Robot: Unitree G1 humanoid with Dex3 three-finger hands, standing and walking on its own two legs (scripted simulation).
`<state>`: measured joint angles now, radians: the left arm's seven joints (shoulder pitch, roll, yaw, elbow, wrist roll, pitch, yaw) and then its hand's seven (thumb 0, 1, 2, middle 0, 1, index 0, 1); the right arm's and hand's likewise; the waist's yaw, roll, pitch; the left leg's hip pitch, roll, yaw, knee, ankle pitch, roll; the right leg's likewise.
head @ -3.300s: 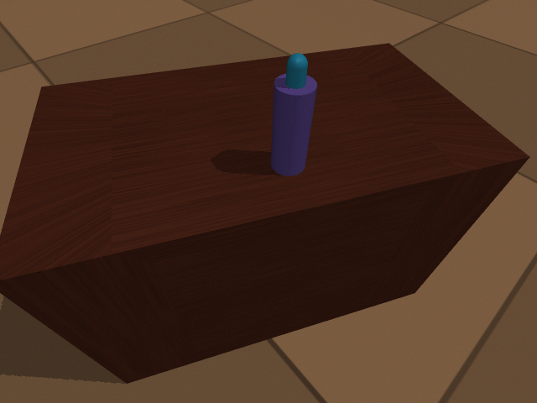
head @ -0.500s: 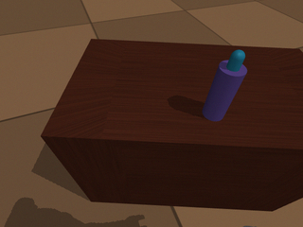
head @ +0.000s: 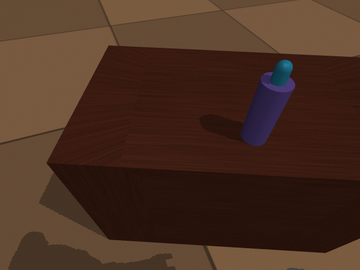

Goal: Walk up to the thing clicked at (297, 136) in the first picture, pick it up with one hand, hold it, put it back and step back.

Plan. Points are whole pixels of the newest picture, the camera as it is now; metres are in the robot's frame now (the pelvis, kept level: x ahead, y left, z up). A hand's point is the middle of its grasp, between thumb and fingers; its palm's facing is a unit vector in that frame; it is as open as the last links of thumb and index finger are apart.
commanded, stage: walk up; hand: right
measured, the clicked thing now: (267, 104) +0.48 -0.22 +0.10
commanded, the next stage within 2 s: stand in 0.18 s
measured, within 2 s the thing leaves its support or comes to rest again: neither
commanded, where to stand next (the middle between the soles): +0.05 +0.01 m, yaw -3 degrees
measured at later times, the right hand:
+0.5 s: hand out of the picture +0.08 -0.26 -0.15, palm faces -0.03 +0.94 -0.34, open 7.4 cm
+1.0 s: hand out of the picture +0.08 -0.26 -0.15, palm faces -0.02 +0.94 -0.34, open 7.4 cm
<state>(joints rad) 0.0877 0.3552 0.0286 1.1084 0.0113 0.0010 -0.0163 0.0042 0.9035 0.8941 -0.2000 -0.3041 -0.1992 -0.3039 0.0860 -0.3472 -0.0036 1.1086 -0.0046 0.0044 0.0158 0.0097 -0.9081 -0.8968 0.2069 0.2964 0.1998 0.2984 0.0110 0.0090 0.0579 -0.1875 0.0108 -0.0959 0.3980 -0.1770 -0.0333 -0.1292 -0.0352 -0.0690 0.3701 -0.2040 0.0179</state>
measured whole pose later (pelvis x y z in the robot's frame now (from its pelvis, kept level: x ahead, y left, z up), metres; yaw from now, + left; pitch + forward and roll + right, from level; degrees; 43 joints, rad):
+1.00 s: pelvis +0.02 -0.01 +0.00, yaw -2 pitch -2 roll +0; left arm 0.12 0.36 0.00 1.11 0.01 -0.01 -0.01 0.00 0.90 0.89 -0.20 -0.30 -0.20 -0.30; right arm 0.12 -0.35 0.01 1.12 -0.01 -0.01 0.01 0.01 -0.91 -0.90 0.21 0.30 0.20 0.30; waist 0.01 0.01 0.05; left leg -0.13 0.03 -0.07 0.34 -0.17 -0.04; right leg -0.10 -0.02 -0.04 0.33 -0.20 0.01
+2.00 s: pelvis +0.02 -0.01 +0.00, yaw -2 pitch -1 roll +0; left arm 0.13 0.36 0.00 1.12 0.01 0.00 -0.01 0.00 0.90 0.89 -0.20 -0.30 -0.20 -0.30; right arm 0.12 -0.35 0.01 1.12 -0.01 -0.01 0.01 0.01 -0.91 -0.90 0.21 0.30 0.20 0.30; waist 0.01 0.00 0.05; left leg -0.12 0.03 -0.06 0.32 -0.17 -0.04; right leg -0.10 -0.02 -0.03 0.33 -0.21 0.01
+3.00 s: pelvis +0.03 +0.00 +0.00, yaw -5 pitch +1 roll +0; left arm 0.23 0.23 0.07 0.65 -0.03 -0.07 0.08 0.00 -0.30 0.09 -0.06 -0.06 -0.06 -0.06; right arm 0.29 -0.30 -0.15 0.39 0.05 -0.05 -0.08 0.00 0.29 -0.11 0.06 0.06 0.05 0.06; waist -0.03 -0.03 -0.01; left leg -0.19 0.03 0.00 0.43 -0.25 -0.03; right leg -0.18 -0.02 0.02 0.43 -0.26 0.02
